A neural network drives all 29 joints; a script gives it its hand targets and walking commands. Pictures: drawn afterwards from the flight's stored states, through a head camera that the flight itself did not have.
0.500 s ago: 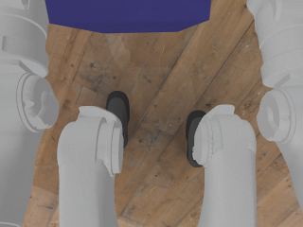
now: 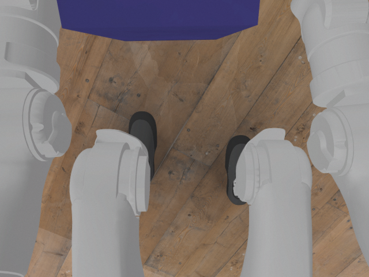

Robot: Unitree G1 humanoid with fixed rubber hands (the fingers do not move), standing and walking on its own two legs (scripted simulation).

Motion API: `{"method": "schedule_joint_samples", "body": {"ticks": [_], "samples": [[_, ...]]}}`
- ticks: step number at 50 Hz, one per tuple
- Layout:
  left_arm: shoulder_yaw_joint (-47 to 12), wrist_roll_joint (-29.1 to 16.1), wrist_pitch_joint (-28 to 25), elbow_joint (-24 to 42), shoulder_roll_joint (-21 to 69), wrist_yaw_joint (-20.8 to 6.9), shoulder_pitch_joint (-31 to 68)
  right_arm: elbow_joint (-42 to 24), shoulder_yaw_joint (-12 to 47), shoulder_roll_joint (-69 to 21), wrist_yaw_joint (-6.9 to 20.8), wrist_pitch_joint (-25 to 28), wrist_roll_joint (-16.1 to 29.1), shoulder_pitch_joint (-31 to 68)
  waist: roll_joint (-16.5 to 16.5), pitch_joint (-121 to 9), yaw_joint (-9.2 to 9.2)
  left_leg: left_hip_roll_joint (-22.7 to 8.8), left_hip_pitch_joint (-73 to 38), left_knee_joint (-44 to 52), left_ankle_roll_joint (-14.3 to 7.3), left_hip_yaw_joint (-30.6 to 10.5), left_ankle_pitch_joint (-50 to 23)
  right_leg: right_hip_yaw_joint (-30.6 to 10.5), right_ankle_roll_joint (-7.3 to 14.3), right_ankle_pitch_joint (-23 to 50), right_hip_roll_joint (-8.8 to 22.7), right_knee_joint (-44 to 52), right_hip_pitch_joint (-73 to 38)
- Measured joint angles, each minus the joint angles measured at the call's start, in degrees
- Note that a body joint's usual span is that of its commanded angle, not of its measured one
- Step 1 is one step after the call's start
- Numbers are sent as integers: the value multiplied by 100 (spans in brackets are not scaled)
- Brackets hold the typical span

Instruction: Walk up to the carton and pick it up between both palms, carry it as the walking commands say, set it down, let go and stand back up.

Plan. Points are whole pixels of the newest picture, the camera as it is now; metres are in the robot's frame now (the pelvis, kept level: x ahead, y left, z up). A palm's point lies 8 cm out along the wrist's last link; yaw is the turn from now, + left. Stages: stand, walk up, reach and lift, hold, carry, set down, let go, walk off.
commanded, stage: reach and lift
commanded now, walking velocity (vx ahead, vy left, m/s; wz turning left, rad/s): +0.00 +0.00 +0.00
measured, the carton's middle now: out of the picture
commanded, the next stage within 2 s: none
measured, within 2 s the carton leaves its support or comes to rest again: leaves its support in 1.04 s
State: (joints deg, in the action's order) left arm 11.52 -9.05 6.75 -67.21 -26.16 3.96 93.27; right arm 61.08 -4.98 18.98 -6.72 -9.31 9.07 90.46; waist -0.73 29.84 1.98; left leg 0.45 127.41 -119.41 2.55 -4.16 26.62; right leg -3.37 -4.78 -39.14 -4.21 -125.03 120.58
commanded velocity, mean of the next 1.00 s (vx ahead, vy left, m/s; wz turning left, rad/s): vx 0.00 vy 0.00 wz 0.00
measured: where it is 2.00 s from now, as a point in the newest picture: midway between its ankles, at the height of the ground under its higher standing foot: (191, 170)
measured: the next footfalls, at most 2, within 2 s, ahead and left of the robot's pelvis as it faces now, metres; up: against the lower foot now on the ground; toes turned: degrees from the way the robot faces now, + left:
none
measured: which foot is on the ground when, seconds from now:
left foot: down 0.00-1.00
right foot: down 0.00-1.00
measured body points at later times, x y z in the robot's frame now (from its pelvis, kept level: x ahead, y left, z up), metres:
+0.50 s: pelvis +0.00 +0.00 +0.00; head +0.39 +0.02 +0.20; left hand +0.58 +0.23 -0.19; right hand +0.57 -0.08 -0.21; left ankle +0.14 +0.14 -0.36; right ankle +0.09 -0.14 -0.36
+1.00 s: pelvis +0.00 +0.00 -0.01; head +0.39 +0.02 +0.20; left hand +0.57 +0.23 -0.19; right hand +0.58 -0.09 -0.20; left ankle +0.14 +0.14 -0.36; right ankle +0.09 -0.14 -0.36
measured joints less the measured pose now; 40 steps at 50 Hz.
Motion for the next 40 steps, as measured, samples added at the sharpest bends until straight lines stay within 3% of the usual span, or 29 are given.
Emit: {"method": "schedule_joint_samples", "body": {"ticks": [10,40], "samples": [[-30,89,0,0,46,-72,60,-1,1,-512,43,20,0,120,3,2,0,0,0,-1,6,0,3,0,2,0,0,1,0],[243,369,291,108,77,-231,-14,-27,-274,-586,152,-174,-162,117,-1,4,0,-5,3,-157,8,0,65,-10,31,-63,-29,-159,3]]}}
